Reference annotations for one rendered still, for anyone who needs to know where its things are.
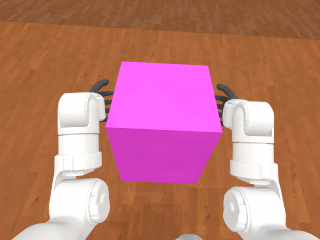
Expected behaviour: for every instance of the carton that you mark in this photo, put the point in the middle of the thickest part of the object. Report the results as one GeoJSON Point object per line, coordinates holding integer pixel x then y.
{"type": "Point", "coordinates": [163, 123]}

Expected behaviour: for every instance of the robot right hand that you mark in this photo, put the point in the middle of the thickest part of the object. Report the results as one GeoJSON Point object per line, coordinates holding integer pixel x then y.
{"type": "Point", "coordinates": [224, 99]}

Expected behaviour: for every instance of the left robot upper arm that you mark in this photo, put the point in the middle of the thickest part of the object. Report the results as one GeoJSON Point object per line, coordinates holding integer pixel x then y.
{"type": "Point", "coordinates": [76, 207]}

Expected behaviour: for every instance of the robot left hand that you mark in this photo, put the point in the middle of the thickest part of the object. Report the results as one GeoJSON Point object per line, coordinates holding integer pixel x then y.
{"type": "Point", "coordinates": [96, 88]}

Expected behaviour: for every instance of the robot right forearm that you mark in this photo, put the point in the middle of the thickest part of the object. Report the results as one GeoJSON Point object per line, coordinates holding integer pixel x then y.
{"type": "Point", "coordinates": [252, 125]}

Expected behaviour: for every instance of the right robot upper arm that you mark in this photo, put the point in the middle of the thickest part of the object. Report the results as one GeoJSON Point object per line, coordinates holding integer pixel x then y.
{"type": "Point", "coordinates": [257, 213]}

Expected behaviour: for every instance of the robot left forearm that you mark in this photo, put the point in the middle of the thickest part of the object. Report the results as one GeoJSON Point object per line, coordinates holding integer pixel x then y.
{"type": "Point", "coordinates": [78, 117]}

